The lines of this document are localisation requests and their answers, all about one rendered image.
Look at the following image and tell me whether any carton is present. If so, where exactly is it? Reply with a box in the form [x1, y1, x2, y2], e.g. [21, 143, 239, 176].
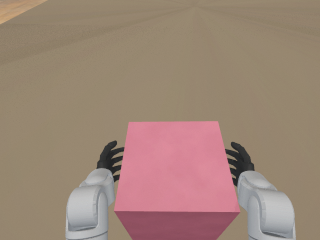
[114, 121, 240, 240]

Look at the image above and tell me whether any robot right forearm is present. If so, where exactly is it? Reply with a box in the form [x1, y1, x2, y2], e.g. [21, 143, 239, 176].
[237, 170, 296, 240]

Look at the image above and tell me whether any robot left hand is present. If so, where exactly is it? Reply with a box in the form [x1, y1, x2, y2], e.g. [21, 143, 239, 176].
[96, 140, 125, 182]

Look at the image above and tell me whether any robot left forearm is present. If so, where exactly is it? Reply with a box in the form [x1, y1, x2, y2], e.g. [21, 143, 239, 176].
[65, 168, 115, 240]

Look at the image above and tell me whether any robot right hand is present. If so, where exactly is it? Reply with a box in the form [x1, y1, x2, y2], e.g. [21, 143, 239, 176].
[225, 142, 255, 187]

